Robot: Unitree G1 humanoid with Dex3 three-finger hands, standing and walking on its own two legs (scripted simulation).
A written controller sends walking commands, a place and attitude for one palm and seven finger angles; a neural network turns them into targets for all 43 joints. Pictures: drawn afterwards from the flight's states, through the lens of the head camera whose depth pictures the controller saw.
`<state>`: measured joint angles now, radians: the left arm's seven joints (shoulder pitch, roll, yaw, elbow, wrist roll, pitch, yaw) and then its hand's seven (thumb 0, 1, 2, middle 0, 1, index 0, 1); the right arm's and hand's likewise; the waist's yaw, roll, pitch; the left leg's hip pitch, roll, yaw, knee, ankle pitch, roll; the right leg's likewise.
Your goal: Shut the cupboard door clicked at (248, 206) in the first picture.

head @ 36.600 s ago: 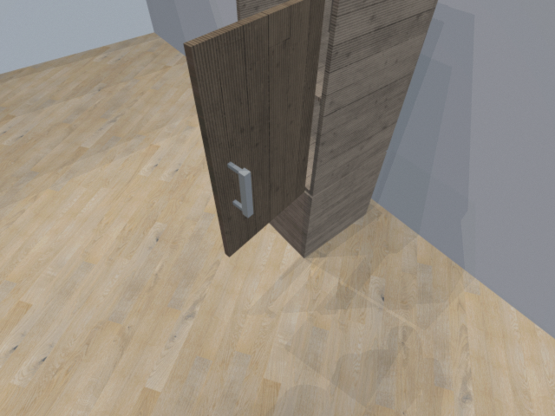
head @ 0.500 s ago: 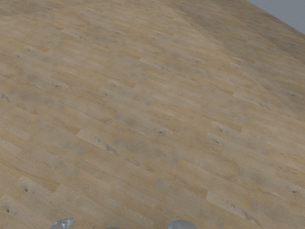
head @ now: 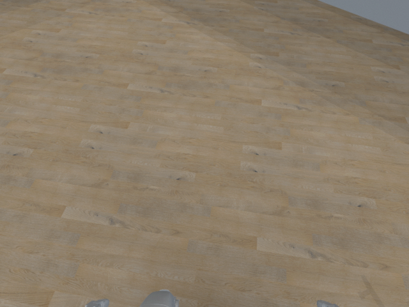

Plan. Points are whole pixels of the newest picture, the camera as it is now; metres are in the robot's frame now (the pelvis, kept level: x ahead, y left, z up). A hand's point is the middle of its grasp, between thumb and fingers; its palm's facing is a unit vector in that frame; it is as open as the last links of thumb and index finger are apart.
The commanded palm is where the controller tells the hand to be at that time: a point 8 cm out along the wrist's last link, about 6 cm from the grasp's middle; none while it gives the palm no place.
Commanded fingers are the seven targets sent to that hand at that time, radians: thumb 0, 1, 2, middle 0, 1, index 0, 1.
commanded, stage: turn to face it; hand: left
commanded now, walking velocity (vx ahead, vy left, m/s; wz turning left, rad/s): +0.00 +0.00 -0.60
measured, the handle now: out of the picture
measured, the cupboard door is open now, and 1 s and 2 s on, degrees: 64 64 64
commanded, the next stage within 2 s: take the last steps up to it in 1.80 s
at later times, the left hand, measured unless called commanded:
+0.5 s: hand (145, 269) +0.21 +0.15 -0.16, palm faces -0.30 -0.91 -0.28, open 7.4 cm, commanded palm none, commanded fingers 0.00 0.90 0.90 -0.20 -0.30 -0.20 -0.30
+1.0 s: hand (170, 244) +0.27 +0.10 -0.17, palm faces -0.54 -0.82 -0.20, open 7.4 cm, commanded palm none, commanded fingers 0.00 0.90 0.90 -0.20 -0.30 -0.20 -0.30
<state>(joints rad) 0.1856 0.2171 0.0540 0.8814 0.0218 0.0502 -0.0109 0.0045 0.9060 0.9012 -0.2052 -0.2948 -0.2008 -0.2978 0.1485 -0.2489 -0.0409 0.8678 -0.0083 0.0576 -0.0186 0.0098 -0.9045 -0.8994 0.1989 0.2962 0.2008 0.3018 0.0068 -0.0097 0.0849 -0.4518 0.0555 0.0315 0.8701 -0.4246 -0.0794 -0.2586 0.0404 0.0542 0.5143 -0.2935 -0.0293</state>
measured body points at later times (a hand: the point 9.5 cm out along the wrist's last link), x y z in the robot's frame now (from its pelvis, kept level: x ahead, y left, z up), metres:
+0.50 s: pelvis +0.03 -0.02 -0.02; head +0.07 -0.05 +0.43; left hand +0.22 +0.20 -0.14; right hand +0.00 -0.30 -0.16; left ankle +0.02 +0.13 -0.71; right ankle -0.02 -0.12 -0.74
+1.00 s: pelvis +0.07 -0.02 +0.00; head +0.13 -0.03 +0.45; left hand +0.29 +0.15 -0.15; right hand -0.01 -0.27 -0.13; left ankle +0.13 +0.09 -0.74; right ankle -0.05 -0.10 -0.66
